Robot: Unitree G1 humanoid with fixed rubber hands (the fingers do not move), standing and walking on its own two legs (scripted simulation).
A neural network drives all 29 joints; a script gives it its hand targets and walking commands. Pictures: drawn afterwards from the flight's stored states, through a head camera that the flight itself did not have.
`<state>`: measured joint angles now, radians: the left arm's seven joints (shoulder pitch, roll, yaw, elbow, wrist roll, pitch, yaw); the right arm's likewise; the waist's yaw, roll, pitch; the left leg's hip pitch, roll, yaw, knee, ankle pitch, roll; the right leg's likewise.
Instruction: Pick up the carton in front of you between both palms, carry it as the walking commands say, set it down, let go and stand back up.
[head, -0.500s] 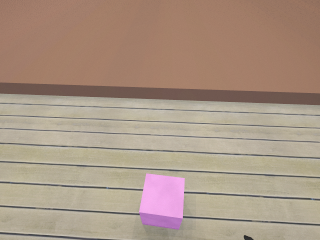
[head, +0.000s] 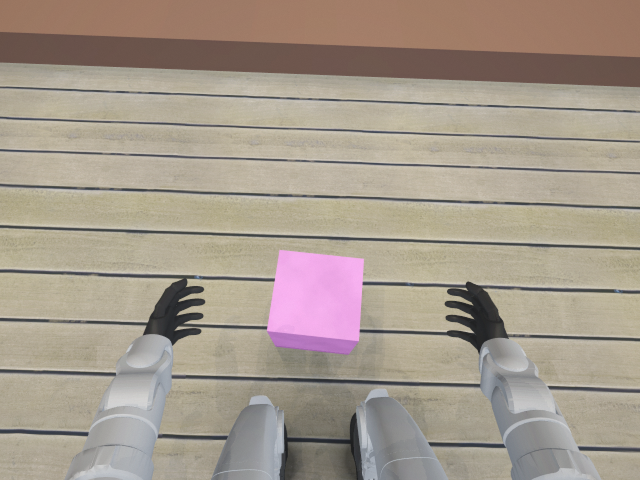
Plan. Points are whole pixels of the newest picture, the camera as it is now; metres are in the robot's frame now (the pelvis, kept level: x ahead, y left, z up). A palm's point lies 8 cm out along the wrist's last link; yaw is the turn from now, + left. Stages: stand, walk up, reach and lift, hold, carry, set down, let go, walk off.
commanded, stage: reach and lift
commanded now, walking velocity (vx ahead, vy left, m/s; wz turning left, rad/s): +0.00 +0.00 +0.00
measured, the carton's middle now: (316, 306) +0.44 -0.01 -0.58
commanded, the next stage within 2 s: none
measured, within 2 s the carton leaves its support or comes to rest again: neither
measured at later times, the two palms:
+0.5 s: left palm (204, 224) +0.49 +0.18 -0.15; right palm (440, 248) +0.43 -0.21 -0.15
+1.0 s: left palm (231, 277) +0.47 +0.18 -0.38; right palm (409, 291) +0.41 -0.21 -0.37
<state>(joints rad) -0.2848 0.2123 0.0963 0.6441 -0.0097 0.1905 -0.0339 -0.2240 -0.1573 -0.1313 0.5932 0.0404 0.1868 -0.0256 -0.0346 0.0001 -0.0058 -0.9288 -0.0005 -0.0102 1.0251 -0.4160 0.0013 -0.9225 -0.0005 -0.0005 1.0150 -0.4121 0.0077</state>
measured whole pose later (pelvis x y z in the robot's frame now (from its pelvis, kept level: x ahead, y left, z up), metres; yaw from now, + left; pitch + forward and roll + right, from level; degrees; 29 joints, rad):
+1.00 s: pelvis -0.05 +0.01 -0.21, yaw -3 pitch +51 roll -3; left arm -1.16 0.36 0.14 0.96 -0.08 0.07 0.04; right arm -1.03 -0.18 -0.27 0.82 0.12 0.05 -0.12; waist -0.06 0.00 -0.03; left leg -2.14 -0.04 -0.05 1.77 -0.52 -0.01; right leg -2.12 0.05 0.02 1.74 -0.51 0.05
